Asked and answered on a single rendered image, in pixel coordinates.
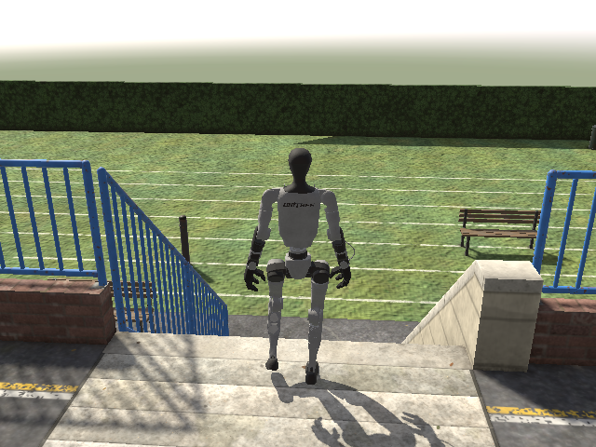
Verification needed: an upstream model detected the robot right thigh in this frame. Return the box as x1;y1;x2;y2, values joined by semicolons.
307;260;330;326

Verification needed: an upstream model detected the right robot foot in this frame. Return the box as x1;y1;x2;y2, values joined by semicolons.
305;361;318;385

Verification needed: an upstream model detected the robot right forearm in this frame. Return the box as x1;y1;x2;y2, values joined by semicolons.
332;227;350;269

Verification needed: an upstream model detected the robot left upper arm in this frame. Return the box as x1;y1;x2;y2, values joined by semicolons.
256;188;280;240

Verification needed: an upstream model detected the left robot hand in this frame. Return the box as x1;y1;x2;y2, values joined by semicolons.
244;266;265;291

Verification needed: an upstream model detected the robot left forearm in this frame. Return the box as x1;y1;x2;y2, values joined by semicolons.
246;226;265;270

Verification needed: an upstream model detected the robot right upper arm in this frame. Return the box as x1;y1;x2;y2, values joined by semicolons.
318;189;341;241

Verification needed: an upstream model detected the right robot hand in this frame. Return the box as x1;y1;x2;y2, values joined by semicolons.
330;265;351;289

